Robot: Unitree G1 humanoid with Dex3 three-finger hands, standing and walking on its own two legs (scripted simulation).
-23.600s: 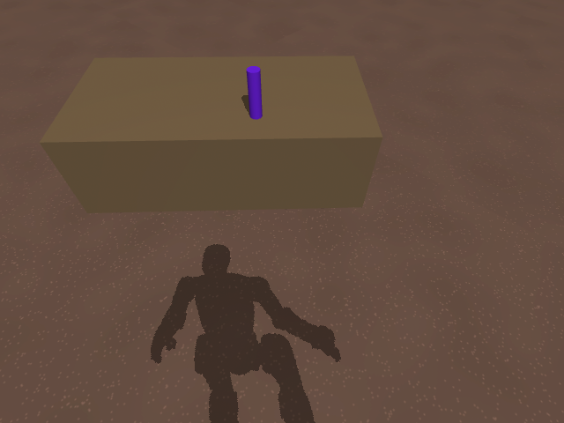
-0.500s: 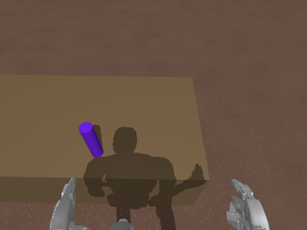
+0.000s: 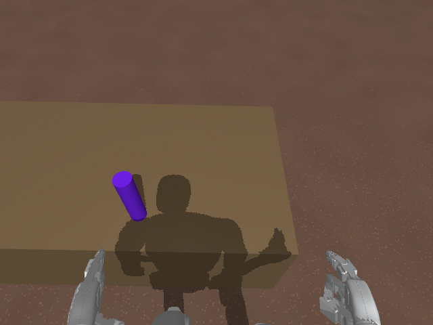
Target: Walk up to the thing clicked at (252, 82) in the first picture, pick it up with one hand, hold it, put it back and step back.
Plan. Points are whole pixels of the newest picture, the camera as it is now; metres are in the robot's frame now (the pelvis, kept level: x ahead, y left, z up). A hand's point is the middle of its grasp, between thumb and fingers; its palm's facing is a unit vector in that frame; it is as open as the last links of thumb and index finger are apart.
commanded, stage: home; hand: left
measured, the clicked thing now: (131, 198) +0.47 +0.25 -0.20
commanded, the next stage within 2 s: stand in 1.14 s
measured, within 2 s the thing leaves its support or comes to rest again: neither
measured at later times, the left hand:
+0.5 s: hand (124, 305) +0.17 +0.17 -0.05, palm faces +0.12 -0.97 -0.23, open 17.2 cm
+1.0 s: hand (122, 309) +0.17 +0.18 -0.05, palm faces +0.12 -0.95 -0.28, open 17.4 cm
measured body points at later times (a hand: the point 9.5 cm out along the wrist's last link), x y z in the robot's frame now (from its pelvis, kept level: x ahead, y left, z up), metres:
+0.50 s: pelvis +0.00 +0.00 +0.00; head +0.03 +0.00 +0.45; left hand +0.16 +0.22 -0.03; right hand +0.16 -0.23 -0.03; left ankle +0.05 +0.12 -0.68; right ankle -0.03 -0.13 -0.68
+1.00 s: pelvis +0.00 -0.01 +0.00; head +0.03 -0.01 +0.45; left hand +0.16 +0.23 -0.03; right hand +0.15 -0.25 -0.08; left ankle +0.05 +0.12 -0.68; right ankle -0.03 -0.13 -0.68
